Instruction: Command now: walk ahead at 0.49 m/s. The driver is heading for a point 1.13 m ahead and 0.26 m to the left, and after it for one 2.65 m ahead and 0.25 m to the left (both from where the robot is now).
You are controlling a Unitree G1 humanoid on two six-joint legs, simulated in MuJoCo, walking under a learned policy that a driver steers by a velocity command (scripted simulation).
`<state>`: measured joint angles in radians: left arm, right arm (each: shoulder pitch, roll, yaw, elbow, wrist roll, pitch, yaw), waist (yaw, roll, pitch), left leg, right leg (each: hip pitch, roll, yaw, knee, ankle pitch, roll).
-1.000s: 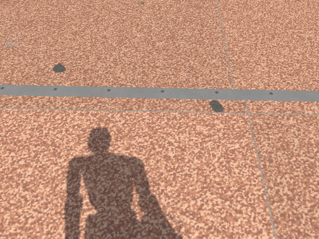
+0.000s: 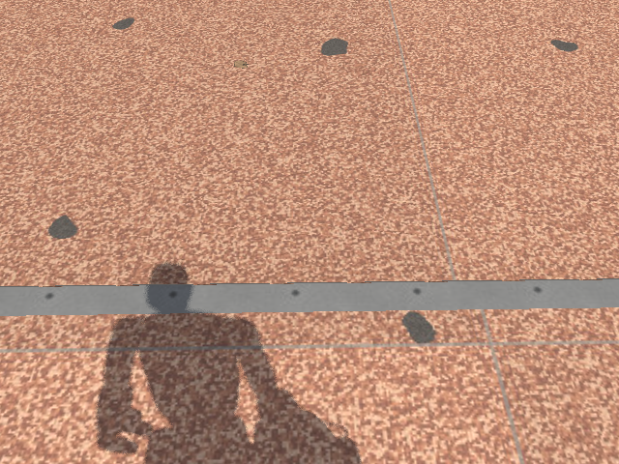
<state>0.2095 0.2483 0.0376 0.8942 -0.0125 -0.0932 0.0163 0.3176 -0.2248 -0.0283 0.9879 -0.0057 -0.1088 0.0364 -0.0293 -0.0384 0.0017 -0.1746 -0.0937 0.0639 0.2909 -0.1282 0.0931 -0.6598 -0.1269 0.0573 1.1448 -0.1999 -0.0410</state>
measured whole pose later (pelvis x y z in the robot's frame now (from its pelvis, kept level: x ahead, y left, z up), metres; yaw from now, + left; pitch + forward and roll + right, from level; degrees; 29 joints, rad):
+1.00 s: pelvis +0.53 +0.01 -0.02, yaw +20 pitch +1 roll +0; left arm 0.22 0.26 0.05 0.87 -0.02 -0.12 0.01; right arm 0.21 -0.25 -0.08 0.79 0.02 -0.06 0.04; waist 0.00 0.00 0.05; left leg -0.38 -0.10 0.03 0.54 -0.18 0.12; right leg -0.39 -0.04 0.02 1.27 -0.41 -0.01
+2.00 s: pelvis +0.92 +0.26 -0.01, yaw +32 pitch +2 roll +1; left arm 0.29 0.30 0.07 0.80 -0.02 -0.02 0.00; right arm 0.26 -0.23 -0.06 0.75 -0.01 -0.10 0.07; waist 0.01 -0.06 0.01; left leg -0.31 -0.01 0.08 0.49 -0.22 0.05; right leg -0.55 -0.02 0.07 1.18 -0.37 -0.03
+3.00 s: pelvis +1.15 +0.35 -0.18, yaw -3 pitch +2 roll +0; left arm 0.21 0.29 0.07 0.66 0.00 0.05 0.04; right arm 0.16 -0.23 -0.07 0.62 -0.03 -0.02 -0.02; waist 0.03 -0.04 -0.03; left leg -0.39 -0.02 -0.05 0.60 -0.26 0.01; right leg -0.53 0.16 0.21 0.99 -0.53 0.02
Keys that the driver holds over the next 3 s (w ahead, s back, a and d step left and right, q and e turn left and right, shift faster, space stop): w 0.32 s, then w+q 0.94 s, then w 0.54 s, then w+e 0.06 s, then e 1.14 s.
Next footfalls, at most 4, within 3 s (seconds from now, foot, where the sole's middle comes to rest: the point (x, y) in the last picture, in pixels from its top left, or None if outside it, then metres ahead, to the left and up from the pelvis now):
0.30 right None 0.34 -0.17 -0.78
0.88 left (271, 424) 0.61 0.09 -0.78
1.34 right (299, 318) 0.89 0.03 -0.78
1.82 left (159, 310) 0.92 0.38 -0.78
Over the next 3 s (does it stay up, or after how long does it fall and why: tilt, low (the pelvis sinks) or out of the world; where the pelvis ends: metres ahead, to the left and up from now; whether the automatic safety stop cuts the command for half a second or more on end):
stays up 1.15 0.35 -0.18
